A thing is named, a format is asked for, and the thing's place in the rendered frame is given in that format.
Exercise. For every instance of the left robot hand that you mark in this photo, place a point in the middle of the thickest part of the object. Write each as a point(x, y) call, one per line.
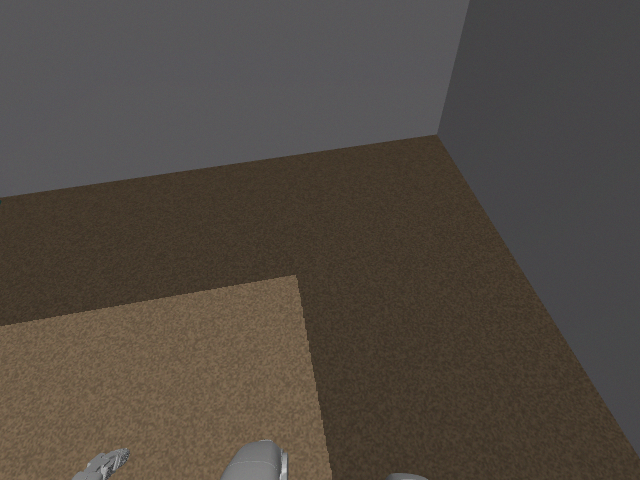
point(103, 465)

